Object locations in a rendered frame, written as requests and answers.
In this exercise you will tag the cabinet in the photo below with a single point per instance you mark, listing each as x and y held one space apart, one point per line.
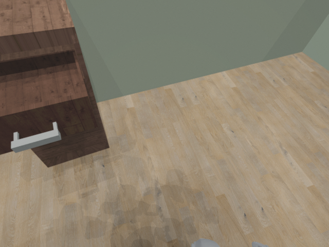
36 27

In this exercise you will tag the drawer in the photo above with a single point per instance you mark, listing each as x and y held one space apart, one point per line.
39 90

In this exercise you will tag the handle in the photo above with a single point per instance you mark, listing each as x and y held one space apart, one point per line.
18 145

